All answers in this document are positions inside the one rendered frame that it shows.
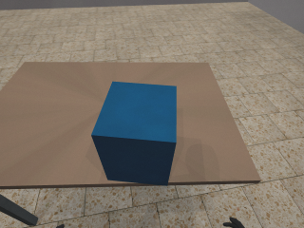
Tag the carton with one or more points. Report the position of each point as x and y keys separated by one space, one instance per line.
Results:
x=136 y=132

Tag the table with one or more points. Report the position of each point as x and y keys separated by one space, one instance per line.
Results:
x=48 y=111

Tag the robot right hand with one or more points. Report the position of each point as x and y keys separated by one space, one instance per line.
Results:
x=233 y=224

